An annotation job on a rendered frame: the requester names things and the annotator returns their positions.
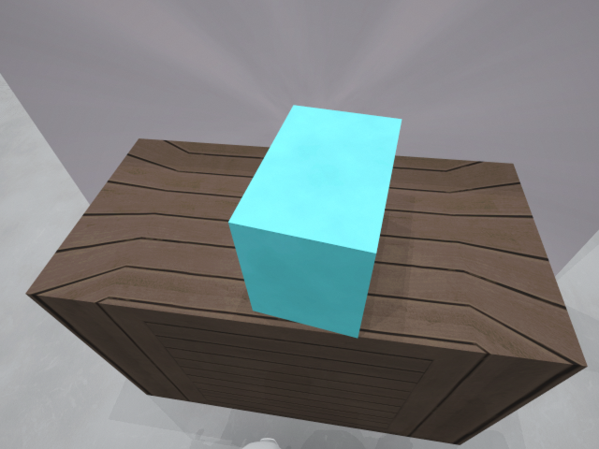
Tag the pedestal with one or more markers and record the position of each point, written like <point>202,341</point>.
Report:
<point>464,322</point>

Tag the left robot shin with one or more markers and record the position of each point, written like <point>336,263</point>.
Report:
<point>268,440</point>

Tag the carton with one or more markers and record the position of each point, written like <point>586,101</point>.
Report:
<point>306,230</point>

